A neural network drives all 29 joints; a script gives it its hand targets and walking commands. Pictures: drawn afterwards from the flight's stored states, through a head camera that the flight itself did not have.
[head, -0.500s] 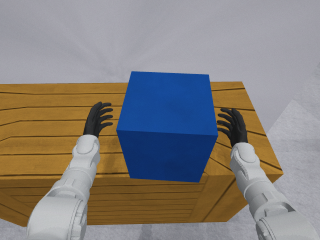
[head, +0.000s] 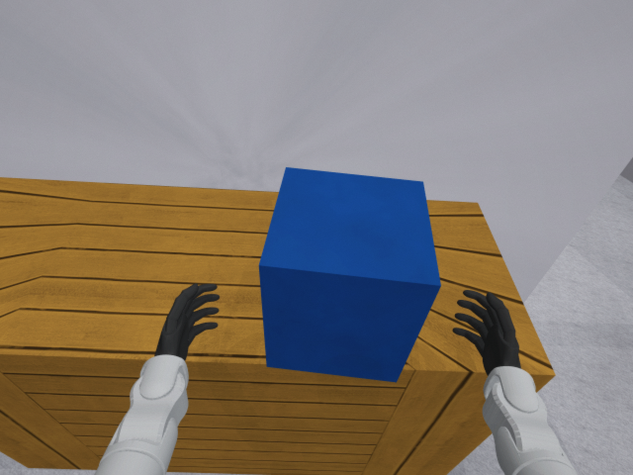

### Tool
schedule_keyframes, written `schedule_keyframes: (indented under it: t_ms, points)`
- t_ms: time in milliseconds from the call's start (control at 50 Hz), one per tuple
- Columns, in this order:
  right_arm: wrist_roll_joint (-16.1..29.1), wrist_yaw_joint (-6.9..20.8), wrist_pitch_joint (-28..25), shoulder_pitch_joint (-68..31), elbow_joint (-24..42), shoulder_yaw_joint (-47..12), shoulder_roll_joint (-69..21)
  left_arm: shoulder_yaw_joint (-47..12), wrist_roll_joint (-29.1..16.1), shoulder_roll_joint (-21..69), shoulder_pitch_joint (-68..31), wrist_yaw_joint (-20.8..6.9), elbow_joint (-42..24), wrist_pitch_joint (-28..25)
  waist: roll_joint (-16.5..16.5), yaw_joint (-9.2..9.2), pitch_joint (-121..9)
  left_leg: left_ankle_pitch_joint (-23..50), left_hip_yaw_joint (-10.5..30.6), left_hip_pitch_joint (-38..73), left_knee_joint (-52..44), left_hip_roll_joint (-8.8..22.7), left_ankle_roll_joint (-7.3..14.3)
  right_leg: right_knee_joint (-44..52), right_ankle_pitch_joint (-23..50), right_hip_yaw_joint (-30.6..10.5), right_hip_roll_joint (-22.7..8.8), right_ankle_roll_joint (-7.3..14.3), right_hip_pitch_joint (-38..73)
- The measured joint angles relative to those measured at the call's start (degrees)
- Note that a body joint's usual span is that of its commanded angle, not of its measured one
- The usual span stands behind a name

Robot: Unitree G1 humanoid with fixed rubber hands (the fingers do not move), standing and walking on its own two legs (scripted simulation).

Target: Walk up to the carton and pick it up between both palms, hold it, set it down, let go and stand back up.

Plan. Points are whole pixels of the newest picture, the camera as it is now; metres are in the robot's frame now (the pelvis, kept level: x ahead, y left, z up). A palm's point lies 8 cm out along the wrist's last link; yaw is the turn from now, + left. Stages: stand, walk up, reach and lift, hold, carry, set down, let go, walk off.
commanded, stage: set down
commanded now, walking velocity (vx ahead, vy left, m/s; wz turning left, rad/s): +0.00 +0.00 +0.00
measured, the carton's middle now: (342, 277) +0.42 -0.02 +0.01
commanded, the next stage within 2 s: none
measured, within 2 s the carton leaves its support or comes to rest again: neither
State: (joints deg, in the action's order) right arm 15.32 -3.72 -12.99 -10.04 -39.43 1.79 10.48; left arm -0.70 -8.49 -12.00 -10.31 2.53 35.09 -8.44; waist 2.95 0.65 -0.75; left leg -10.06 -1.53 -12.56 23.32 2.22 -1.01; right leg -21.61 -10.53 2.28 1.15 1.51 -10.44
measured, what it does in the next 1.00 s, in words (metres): stands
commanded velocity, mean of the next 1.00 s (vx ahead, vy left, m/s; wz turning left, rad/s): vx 0.00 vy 0.00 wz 0.00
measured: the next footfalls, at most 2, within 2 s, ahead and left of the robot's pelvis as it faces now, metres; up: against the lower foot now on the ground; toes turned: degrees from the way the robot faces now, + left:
none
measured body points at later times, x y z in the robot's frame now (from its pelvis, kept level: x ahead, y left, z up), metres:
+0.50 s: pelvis +0.03 -0.01 +0.00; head -0.01 +0.00 +0.45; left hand +0.24 +0.21 +0.01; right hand +0.22 -0.22 +0.03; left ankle +0.03 +0.13 -0.74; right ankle +0.01 -0.10 -0.74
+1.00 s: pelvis +0.02 +0.01 +0.01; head +0.01 +0.00 +0.45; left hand +0.22 +0.22 +0.00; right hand +0.19 -0.22 +0.00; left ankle +0.03 +0.13 -0.74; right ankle +0.01 -0.10 -0.74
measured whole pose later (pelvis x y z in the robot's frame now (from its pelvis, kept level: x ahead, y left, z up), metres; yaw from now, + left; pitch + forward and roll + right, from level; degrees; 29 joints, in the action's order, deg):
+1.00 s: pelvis +0.02 +0.01 +0.01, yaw -2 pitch -3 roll +0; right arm 7.3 -1.6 -0.9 25.9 -1.4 2.0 9.0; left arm -1.7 -11.5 -13.8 20.0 0.4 7.6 -0.8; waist -0.9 -1.8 1.2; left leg -9.6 -4.5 -3.6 16.6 1.5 -0.3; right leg -17.7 -10.6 -0.7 0.6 0.7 -3.8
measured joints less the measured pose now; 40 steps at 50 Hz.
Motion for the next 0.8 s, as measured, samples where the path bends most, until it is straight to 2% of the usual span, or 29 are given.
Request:
schedule_keyframes:
  t_ms: [60, 180, 340, 440, 560, 660, 740, 800]
  points:
    - [-0.88, 0.82, 1.57, 1.61, 4.78, 1.02, -0.16, -1.02, -1.57, -0.25, 1.54, 0.56, -3.58, 0.51, -0.37, 0.20, 0.02, 0.37, -0.25, 0.26, -0.60, -0.03, -0.02, -0.02, 0.10, -0.24, -0.03, 0.03, -0.12]
    - [-2.16, 0.54, 5.69, 7.07, 10.30, -0.84, -1.13, -0.15, -0.77, 0.58, 4.54, -1.16, -6.96, 3.83, -1.23, 0.32, -1.46, 0.51, -0.89, 3.23, -2.71, -0.22, 0.03, 0.64, -0.38, -0.86, -0.18, -0.07, 1.97]
    - [-3.23, -0.88, 6.35, 18.63, 20.83, -1.99, -1.28, 1.49, 0.91, 0.36, 13.82, -2.95, -17.75, 8.51, -2.42, -0.31, -1.15, -0.28, -1.14, 8.36, -4.55, -0.12, -0.25, 2.55, -1.06, -1.13, -0.01, -0.05, 7.06]
    - [-4.41, -1.90, 7.29, 26.06, 28.56, -1.88, -0.59, 1.78, 0.43, 0.43, 21.36, -4.31, -23.77, 9.98, -2.17, -1.15, 0.16, -0.20, -1.10, 10.30, -5.50, 0.00, -0.30, 3.79, -0.83, -1.09, 0.14, -0.04, 9.13]
    - [-4.39, -1.94, 8.12, 33.53, 38.17, -2.65, -2.26, 0.73, -1.33, -1.94, 29.15, -3.59, -30.46, 9.03, -0.03, -2.87, 1.72, 0.30, -1.42, 10.85, -6.27, 0.22, -0.49, 3.96, -0.55, -1.41, 0.39, 0.23, 9.26]
    - [-4.57, -0.19, 10.39, 33.38, 39.47, -1.28, -4.51, -0.62, -2.02, -4.38, 29.61, -1.10, -34.56, 9.33, 0.59, -4.20, 2.90, 0.73, -1.53, 9.85, -6.08, 0.22, -0.57, 3.87, 0.01, -1.54, 0.39, 0.48, 8.26]
    - [-5.18, 0.92, 12.26, 31.51, 38.83, 1.17, -4.60, -2.20, -2.61, -3.91, 29.21, 0.06, -35.80, 10.53, -1.67, -3.37, 3.03, 1.02, -1.79, 9.06, -6.15, -0.21, -0.09, 4.28, 0.58, -1.80, -0.03, 0.12, 7.58]
    - [-5.73, 0.88, 12.62, 31.40, 38.26, 2.20, -3.39, -2.80, -2.49, -2.64, 30.09, -0.40, -35.80, 11.32, -4.15, -2.19, 2.84, 1.14, -2.29, 9.28, -6.68, -0.59, 0.37, 5.00, 0.99, -2.31, -0.40, -0.48, 7.72]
